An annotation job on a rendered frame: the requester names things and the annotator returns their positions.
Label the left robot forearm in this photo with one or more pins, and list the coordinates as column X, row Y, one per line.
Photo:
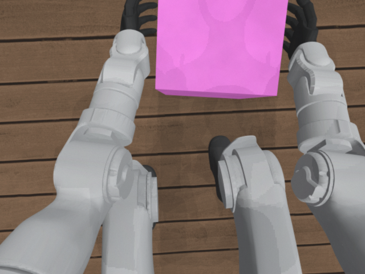
column 110, row 116

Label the right robot forearm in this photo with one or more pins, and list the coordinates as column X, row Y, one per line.
column 320, row 103

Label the robot left thigh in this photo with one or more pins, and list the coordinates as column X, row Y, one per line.
column 127, row 229

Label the robot left upper arm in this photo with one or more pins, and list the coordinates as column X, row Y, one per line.
column 59, row 239

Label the right robot hand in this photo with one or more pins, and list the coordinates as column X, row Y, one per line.
column 304, row 27

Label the left robot hand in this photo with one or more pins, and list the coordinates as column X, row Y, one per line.
column 130, row 17

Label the robot right upper arm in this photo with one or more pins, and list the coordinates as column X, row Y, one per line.
column 332, row 184

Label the robot right shin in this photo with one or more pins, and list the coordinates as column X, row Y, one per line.
column 248, row 141

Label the carton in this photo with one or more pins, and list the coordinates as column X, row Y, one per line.
column 219, row 48

